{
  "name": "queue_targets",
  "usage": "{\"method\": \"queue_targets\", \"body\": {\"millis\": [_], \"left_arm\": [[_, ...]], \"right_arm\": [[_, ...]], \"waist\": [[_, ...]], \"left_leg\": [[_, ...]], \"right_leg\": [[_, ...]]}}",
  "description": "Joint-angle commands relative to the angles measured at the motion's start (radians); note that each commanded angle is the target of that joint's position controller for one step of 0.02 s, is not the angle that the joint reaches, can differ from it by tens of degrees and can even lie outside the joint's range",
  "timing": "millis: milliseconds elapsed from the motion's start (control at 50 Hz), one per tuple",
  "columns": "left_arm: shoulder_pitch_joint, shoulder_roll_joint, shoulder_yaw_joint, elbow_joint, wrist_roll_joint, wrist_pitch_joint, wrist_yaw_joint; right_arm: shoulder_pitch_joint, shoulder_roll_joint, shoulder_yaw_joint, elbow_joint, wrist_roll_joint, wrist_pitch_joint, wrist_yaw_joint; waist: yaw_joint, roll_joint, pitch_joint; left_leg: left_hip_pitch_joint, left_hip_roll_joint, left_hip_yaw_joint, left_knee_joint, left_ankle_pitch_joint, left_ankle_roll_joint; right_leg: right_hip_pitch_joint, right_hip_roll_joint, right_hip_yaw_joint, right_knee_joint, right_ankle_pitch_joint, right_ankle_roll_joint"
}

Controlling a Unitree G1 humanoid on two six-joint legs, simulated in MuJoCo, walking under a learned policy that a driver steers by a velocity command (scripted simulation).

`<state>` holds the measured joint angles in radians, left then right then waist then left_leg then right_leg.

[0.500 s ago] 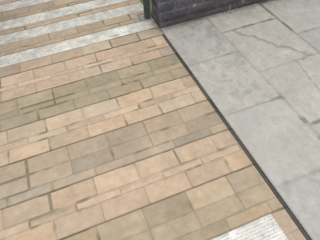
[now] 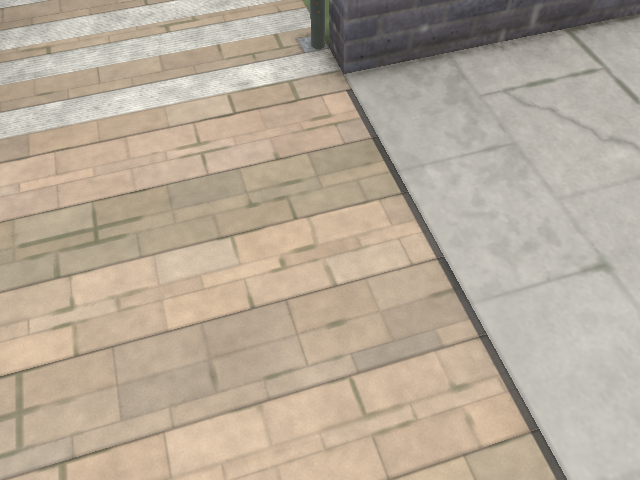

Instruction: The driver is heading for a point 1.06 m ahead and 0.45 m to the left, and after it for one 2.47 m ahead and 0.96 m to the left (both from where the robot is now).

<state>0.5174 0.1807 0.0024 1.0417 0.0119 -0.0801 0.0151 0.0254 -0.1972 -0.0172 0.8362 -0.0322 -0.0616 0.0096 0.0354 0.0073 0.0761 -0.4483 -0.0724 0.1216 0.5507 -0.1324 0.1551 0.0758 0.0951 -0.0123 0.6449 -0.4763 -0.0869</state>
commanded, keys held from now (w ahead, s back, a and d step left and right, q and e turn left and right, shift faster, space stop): w+q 1.00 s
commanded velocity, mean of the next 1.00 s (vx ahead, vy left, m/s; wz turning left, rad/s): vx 0.50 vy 0.00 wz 0.48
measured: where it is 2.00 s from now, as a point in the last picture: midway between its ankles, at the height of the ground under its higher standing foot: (169, 275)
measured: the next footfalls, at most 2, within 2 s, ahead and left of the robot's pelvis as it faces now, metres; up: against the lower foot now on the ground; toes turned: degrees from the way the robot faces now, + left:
right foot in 0.52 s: +0.46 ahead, -0.10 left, +0.00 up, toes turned +17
left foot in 1.06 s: +0.61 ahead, +0.21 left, +0.00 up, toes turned +39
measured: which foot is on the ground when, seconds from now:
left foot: down 0.00-0.54, up 0.56-1.00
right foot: up 0.00-0.50, down 0.52-1.00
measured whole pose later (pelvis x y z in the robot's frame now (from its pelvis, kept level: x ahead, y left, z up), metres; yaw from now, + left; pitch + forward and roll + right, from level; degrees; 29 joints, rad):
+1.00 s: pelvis +0.50 +0.05 +0.02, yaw +32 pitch +2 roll -2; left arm 0.43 0.23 0.04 0.92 0.02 -0.08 0.01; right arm 0.00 -0.23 -0.03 0.71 -0.04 0.00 0.08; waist 0.07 0.02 0.06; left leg -0.58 0.04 0.09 0.66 -0.13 0.11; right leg 0.08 -0.02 -0.28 0.27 -0.36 0.02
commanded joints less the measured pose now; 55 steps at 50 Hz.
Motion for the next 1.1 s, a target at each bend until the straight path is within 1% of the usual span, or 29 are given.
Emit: {"method": "queue_targets", "body": {"millis": [20, 40, 60, 80, 100, 120, 180, 240, 300, 420, 460, 480, 500, 520, 540, 560, 580, 600, 620, 640, 740, 860, 940, 980, 1020, 1040, 1060, 1080, 1100], "left_arm": [[0.039, 0.122, 0.029, -0.08, 0.008, -0.011, -0.01], [-0.077, 0.154, 0.036, -0.123, 0.014, -0.018, -0.013], [-0.143, 0.16, 0.04, -0.14, 0.018, -0.025, -0.017], [-0.161, 0.145, 0.04, -0.145, 0.021, -0.021, -0.02], [-0.148, 0.122, 0.036, -0.151, 0.029, -0.007, -0.023], [-0.144, 0.1, 0.032, -0.155, 0.031, 0.005, -0.026], [-0.218, 0.091, 0.029, -0.191, 0.032, 0.024, -0.029], [-0.389, 0.105, 0.03, -0.255, 0.027, 0.032, -0.03], [-0.5, 0.11, 0.029, -0.295, 0.022, 0.035, -0.034], [-0.656, 0.12, 0.021, -0.374, 0.011, 0.022, -0.037], [-0.596, 0.14, 0.026, -0.372, 0.005, 0.009, -0.035], [-0.517, 0.158, 0.034, -0.352, 0.003, 0.003, -0.029], [-0.385, 0.186, 0.048, -0.313, 0.005, -0.008, -0.018], [-0.228, 0.252, 0.068, -0.288, 0.026, -0.022, -0.002], [-0.125, 0.335, 0.087, -0.294, 0.054, -0.015, 0.012], [-0.162, 0.332, 0.095, -0.286, 0.043, 0.001, 0.006], [-0.236, 0.225, 0.075, -0.305, 0.034, 0.007, 0.0], [-0.287, 0.159, 0.061, -0.308, 0.024, 0.004, -0.005], [-0.307, 0.139, 0.054, -0.304, 0.026, 0.0, -0.007], [-0.292, 0.132, 0.051, -0.289, 0.023, -0.006, -0.005], [-0.212, 0.144, 0.059, -0.239, 0.003, -0.041, -0.015], [-0.152, 0.163, 0.063, -0.203, 0.009, -0.034, -0.014], [-0.09, 0.2, 0.072, -0.173, 0.009, -0.02, -0.002], [-0.071, 0.219, 0.076, -0.158, 0.011, -0.005, 0.004], [-0.061, 0.252, 0.082, -0.148, 0.012, 0.014, 0.009], [-0.069, 0.259, 0.083, -0.154, 0.007, 0.023, 0.009], [-0.072, 0.244, 0.077, -0.18, 0.011, 0.025, 0.007], [-0.039, 0.118, 0.048, -0.265, 0.005, 0.018, -0.02], [-0.184, 0.211, 0.069, -0.293, 0.014, 0.006, -0.022]], "right_arm": [[0.427, -0.227, -0.077, 0.099, 0.023, 0.01, -0.001], [0.298, -0.178, -0.065, 0.076, 0.035, 0.009, 0.004], [0.244, -0.126, -0.054, 0.07, 0.032, 0.004, 0.009], [0.242, -0.1, -0.046, 0.083, 0.024, -0.005, 0.009], [0.251, -0.088, -0.04, 0.096, 0.025, -0.012, 0.003], [0.264, -0.101, -0.041, 0.105, 0.025, -0.02, 0.0], [0.313, -0.142, -0.05, 0.119, 0.028, -0.031, -0.005], [0.378, -0.148, -0.051, 0.124, 0.03, -0.025, -0.003], [0.447, -0.152, -0.053, 0.127, 0.029, -0.02, -0.003], [0.516, -0.173, -0.061, 0.116, 0.01, -0.009, -0.017], [0.468, -0.193, -0.069, 0.097, 0.009, -0.008, -0.025], [0.434, -0.206, -0.074, 0.085, 0.011, -0.009, -0.025], [0.409, -0.211, -0.076, 0.077, 0.017, -0.015, -0.017], [0.392, -0.181, -0.07, 0.054, 0.031, -0.024, -0.008], [0.436, -0.086, -0.05, 0.012, 0.068, -0.027, -0.009], [0.494, -0.139, -0.059, 0.002, 0.051, -0.017, -0.015], [0.458, -0.169, -0.066, 0.027, 0.027, 0.0, -0.018], [0.393, -0.153, -0.064, 0.022, 0.017, 0.004, -0.006], [0.364, -0.133, -0.063, 0.013, 0.013, 0.01, 0.004], [0.348, -0.129, -0.065, 0.004, -0.001, 0.022, 0.014], [0.24, -0.103, -0.056, -0.056, -0.006, 0.054, 0.044], [0.025, -0.08, -0.031, -0.142, -0.001, 0.047, 0.069], [-0.079, -0.091, -0.025, -0.188, -0.007, 0.046, 0.076], [-0.081, -0.101, -0.029, -0.197, -0.012, 0.047, 0.07], [0.023, -0.125, -0.043, -0.172, -0.017, 0.044, 0.059], [0.166, -0.147, -0.058, -0.128, -0.022, 0.035, 0.05], [0.345, -0.217, -0.087, -0.076, -0.032, 0.029, 0.032], [0.34, -0.335, -0.113, -0.093, -0.018, 0.034, 0.016], [0.405, -0.323, -0.113, -0.11, 0.006, 0.047, 0.003]], "waist": [[-0.144, 0.103, -0.307], [-0.1, 0.053, -0.124], [-0.079, 0.0, -0.046], [-0.043, -0.034, -0.008], [-0.009, -0.04, -0.009], [0.005, -0.018, -0.011], [0.006, 0.004, -0.004], [-0.043, 0.023, 0.023], [-0.092, 0.042, 0.002], [-0.141, 0.076, -0.01], [-0.097, 0.093, -0.024], [-0.058, 0.097, -0.051], [0.004, 0.058, -0.117], [0.068, -0.017, -0.236], [0.075, -0.194, -0.375], [0.016, -0.291, -0.395], [-0.011, -0.132, -0.243], [-0.013, -0.047, -0.137], [-0.029, -0.058, -0.096], [-0.04, -0.092, -0.072], [-0.052, -0.095, -0.064], [-0.018, -0.091, -0.01], [0.009, -0.087, 0.018], [0.003, -0.094, 0.005], [-0.044, -0.111, -0.071], [-0.105, -0.086, -0.154], [-0.177, -0.002, -0.268], [-0.107, 0.258, -0.367], [-0.18, 0.098, -0.39]], "left_leg": [[0.745, 0.43, -0.873, -0.251, -0.232, 0.275], [0.58, 0.396, -0.735, -0.321, -0.331, 0.235], [0.444, 0.358, -0.652, -0.36, -0.247, 0.204], [0.35, 0.316, -0.578, -0.373, -0.119, 0.175], [0.277, 0.277, -0.516, -0.386, -0.051, 0.152], [0.238, 0.263, -0.479, -0.39, 0.018, 0.149], [0.184, 0.215, -0.398, -0.409, 0.08, 0.138], [0.202, 0.193, -0.392, -0.426, 0.09, 0.107], [0.292, 0.182, -0.398, -0.387, 0.151, 0.07], [0.452, 0.202, -0.455, -0.26, 0.323, 0.069], [0.424, 0.205, -0.472, -0.207, 0.37, 0.04], [0.386, 0.194, -0.473, -0.15, 0.428, 0.019], [0.345, 0.148, -0.445, -0.011, 0.463, -0.004], [0.224, 0.086, -0.392, 0.215, 0.319, -0.028], [-0.047, -0.028, -0.26, 0.5, -0.181, -0.065], [-0.184, -0.029, -0.221, 0.642, -0.416, -0.059], [-0.22, 0.046, -0.231, 0.702, -0.324, -0.055], [-0.206, 0.076, -0.221, 0.675, -0.244, -0.063], [-0.18, 0.102, -0.211, 0.643, -0.205, -0.072], [-0.165, 0.119, -0.203, 0.622, -0.192, -0.081], [-0.246, 0.138, -0.177, 0.607, -0.077, -0.099], [-0.226, 0.139, -0.101, 0.295, 0.13, -0.101], [-0.179, 0.125, -0.034, 0.137, 0.057, -0.063], [-0.121, 0.085, 0.004, 0.085, -0.04, -0.03], [0.031, 0.008, 0.035, 0.045, -0.134, 0.013], [0.215, -0.031, 0.031, -0.021, -0.114, 0.042], [0.488, 0.069, -0.137, -0.063, -0.187, 0.091], [0.834, 0.393, -0.668, -0.111, -0.218, 0.235], [0.822, 0.422, -0.857, -0.244, -0.193, 0.245]], "right_leg": [[-0.69, -0.016, 0.068, 0.804, -0.006, -0.005], [-0.754, -0.087, 0.076, 0.744, 0.117, -0.015], [-0.72, -0.116, 0.068, 0.679, 0.173, -0.013], [-0.672, -0.14, 0.072, 0.626, 0.191, -0.002], [-0.61, -0.157, 0.073, 0.575, 0.195, 0.016], [-0.578, -0.164, 0.066, 0.527, 0.185, 0.034], [-0.592, -0.179, 0.03, 0.393, 0.233, 0.076], [-0.667, -0.184, 0.012, 0.231, 0.378, 0.109], [-0.701, -0.167, 0.014, 0.123, 0.475, 0.122], [-0.71, -0.113, 0.02, -0.025, 0.406, 0.118], [-0.572, -0.095, 0.031, -0.11, 0.357, 0.098], [-0.44, -0.073, 0.025, -0.153, 0.325, 0.083], [-0.255, -0.066, 0.023, -0.218, 0.347, 0.058], [-0.017, -0.206, 0.147, -0.232, 0.265, 0.012], [0.253, -0.485, 0.489, -0.267, 0.148, -0.053], [0.218, -0.557, 0.757, -0.353, 0.093, -0.128], [0.082, -0.512, 0.64, -0.366, 0.011, -0.116], [-0.049, -0.452, 0.483, -0.394, 0.077, -0.094], [-0.125, -0.407, 0.371, -0.424, 0.177, -0.069], [-0.17, -0.377, 0.29, -0.44, 0.269, -0.058], [-0.165, -0.361, 0.089, -0.477, 0.556, -0.067], [-0.162, -0.328, -0.092, -0.493, 0.613, -0.047], [-0.064, -0.366, -0.144, -0.465, 0.669, -0.035], [-0.009, -0.375, -0.184, -0.378, 0.871, -0.024], [0.019, -0.376, -0.221, -0.16, 1.143, -0.015], [-0.041, -0.362, -0.244, 0.043, 1.124, -0.001], [-0.245, -0.338, -0.247, 0.332, 0.851, 0.03], [-0.728, -0.16, -0.214, 0.687, -0.065, 0.096], [-0.85, -0.116, -0.009, 0.779, -0.065, 0.098]]}}
Keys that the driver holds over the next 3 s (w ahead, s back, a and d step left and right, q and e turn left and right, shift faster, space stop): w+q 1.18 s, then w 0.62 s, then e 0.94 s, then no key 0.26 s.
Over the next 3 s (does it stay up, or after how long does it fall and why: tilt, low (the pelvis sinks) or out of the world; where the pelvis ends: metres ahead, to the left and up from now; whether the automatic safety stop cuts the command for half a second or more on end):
stays up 0.93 0.43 0.02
